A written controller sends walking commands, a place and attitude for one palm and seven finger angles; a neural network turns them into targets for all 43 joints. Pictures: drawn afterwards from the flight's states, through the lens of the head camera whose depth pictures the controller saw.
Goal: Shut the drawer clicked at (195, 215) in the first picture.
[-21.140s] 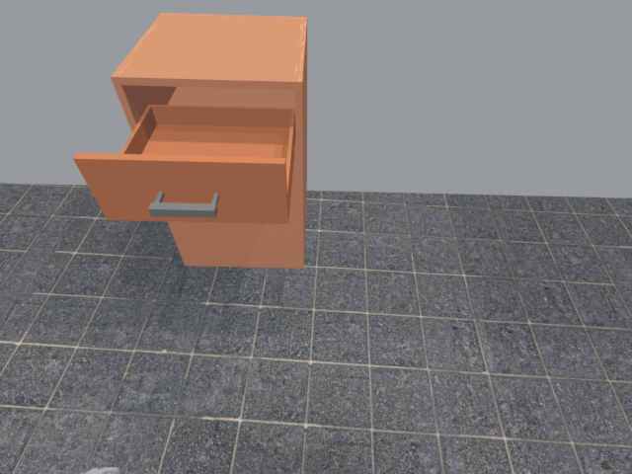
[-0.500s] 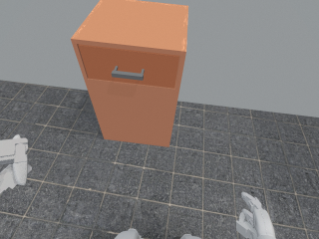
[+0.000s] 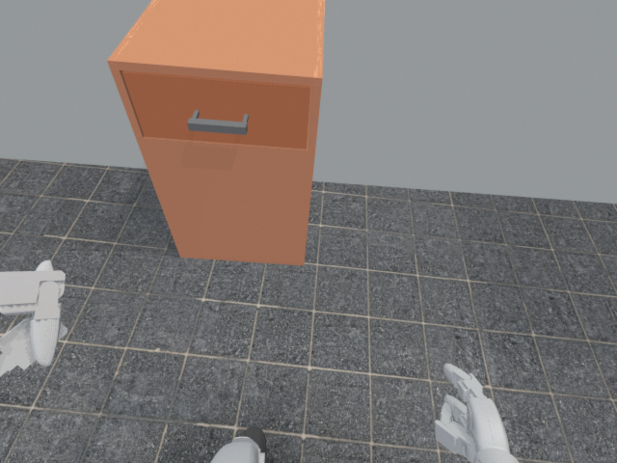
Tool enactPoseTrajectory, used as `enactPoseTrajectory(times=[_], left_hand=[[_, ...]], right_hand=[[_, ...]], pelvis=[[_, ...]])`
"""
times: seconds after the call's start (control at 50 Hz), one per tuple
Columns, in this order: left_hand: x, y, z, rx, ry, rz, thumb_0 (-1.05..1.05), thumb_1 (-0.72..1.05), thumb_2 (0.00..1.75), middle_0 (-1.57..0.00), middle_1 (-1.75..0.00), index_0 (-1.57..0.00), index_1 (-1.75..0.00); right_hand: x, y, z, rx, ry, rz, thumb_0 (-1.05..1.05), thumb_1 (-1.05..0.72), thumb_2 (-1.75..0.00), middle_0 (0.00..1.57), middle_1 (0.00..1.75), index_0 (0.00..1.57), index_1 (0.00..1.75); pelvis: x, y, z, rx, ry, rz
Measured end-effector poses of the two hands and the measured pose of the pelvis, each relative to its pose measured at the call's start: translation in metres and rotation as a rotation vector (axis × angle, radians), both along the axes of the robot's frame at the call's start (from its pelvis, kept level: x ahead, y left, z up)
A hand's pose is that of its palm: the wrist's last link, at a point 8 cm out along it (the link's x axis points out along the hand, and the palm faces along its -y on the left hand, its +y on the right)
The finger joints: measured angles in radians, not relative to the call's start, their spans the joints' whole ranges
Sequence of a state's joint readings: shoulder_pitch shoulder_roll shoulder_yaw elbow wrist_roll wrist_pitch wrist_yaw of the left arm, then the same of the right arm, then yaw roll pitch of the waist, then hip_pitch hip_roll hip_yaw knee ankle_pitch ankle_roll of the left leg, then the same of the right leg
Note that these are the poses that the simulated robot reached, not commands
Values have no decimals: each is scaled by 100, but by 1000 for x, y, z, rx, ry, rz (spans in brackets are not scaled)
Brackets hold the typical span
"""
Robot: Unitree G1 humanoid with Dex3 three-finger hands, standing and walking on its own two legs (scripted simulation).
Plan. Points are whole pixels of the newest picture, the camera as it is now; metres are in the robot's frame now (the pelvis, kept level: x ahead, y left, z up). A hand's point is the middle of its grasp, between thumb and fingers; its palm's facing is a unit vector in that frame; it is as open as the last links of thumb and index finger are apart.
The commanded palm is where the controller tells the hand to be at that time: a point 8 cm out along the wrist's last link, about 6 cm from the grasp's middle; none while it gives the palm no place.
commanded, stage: stop stepping back and stand still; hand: left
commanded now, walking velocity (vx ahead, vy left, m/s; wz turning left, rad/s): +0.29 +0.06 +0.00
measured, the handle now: (219, 121) +0.85 +0.23 -0.09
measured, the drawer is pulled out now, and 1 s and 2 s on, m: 0.00 0.00 0.00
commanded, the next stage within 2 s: let the arm hang, fingers relaxed in 0.66 s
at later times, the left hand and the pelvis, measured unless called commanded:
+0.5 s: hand out of the picture +0.15 +0.27 +0.17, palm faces +0.40 -0.82 -0.41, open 3.2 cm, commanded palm +0.10 +0.30 +0.19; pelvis -0.02 +0.02 +0.00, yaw +1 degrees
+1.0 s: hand out of the picture +0.05 +0.23 -0.15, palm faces +0.04 -0.96 -0.26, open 3.0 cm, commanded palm none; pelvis -0.03 +0.01 -0.01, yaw +3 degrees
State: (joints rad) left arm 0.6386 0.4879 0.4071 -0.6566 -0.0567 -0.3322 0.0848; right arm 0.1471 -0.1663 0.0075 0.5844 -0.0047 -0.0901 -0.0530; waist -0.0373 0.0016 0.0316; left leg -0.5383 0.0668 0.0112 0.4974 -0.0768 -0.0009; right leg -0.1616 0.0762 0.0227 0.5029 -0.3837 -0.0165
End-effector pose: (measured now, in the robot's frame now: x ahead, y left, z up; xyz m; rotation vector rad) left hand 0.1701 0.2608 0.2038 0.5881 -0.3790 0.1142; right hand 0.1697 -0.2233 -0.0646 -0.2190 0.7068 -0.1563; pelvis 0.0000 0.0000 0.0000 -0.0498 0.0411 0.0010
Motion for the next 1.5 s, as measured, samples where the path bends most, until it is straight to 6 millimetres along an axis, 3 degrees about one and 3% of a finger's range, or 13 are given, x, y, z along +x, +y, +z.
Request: enactPoseTrajectory(times=[0.12,0.22,0.44,0.56,0.76,0.8,0.88,0.96,1.04,1.16,1.28,1.38,1.5], left_hand=[[-22,31,-5,-44,-10,140,1,89,90,-141,-160,-141,-160],[-27,47,-20,-119,30,236,1,89,90,-141,-160,-141,-160],[-66,31,-14,-97,53,195,1,89,90,-141,-160,-141,-160],[-58,50,-26,-172,23,289,1,89,90,-141,-160,-141,-160],[-61,32,-11,-106,49,213,1,89,90,-141,-160,-141,-160],[-51,40,-41,-112,129,211,0,89,90,-141,-160,-141,-160],[-38,59,-174,-247,640,357,-1,90,90,-137,-156,-137,-156],[-92,33,-287,-369,1153,435,0,91,90,-126,-147,-126,-147],[-163,-9,-348,-477,1504,436,1,91,90,-113,-133,-113,-134],[-244,-21,-357,-547,1756,558,1,91,90,-91,-110,-91,-113],[-297,-26,-337,-527,1879,648,0,91,90,-68,-84,-68,-86],[-305,-28,-330,-502,1899,680,0,91,90,-49,-63,-49,-63],[-275,-34,-334,-507,1810,656,0,91,90,-31,-43,-31,-43]], right_hand=[[-36,-24,-1,-79,46,-92,1,-90,-90,20,30,20,30],[-50,-18,4,-96,49,-67,1,-91,-90,20,30,20,30],[-44,7,3,-36,-9,17,1,-90,-90,20,30,20,30],[-38,19,1,-35,-12,23,1,-90,-90,20,30,20,30],[-32,21,3,-10,-14,56,1,-90,-90,20,30,21,30],[-31,14,-9,-6,5,79,1,-90,-90,20,30,20,30],[-38,-5,-37,-20,139,91,1,-90,-90,20,30,20,30],[-67,-20,-43,-28,247,31,1,-91,-90,20,30,20,30],[-109,-29,-47,-61,404,-39,1,-91,-90,20,30,20,30],[-176,-20,-52,-59,673,-76,1,-91,-90,20,30,20,30],[-201,-4,-60,16,770,-92,1,-91,-90,20,30,20,30],[-195,5,-70,70,744,-96,1,-91,-90,20,30,20,30],[-179,7,-77,93,700,-84,1,-92,-90,20,30,20,30]], pelvis=[[7,12,0,20,-20,4],[-9,15,6,41,-29,-5],[-26,13,4,-7,-54,16],[-25,19,4,16,-80,18],[-26,14,6,-1,-52,32],[-24,18,0,-5,-51,37],[-30,20,-10,32,-57,48],[-30,15,-8,32,-73,55],[-23,14,-6,13,-85,56],[-19,12,2,26,-65,55],[-19,9,8,29,-59,55],[-18,6,8,29,-72,51],[-16,2,8,35,-82,52]])
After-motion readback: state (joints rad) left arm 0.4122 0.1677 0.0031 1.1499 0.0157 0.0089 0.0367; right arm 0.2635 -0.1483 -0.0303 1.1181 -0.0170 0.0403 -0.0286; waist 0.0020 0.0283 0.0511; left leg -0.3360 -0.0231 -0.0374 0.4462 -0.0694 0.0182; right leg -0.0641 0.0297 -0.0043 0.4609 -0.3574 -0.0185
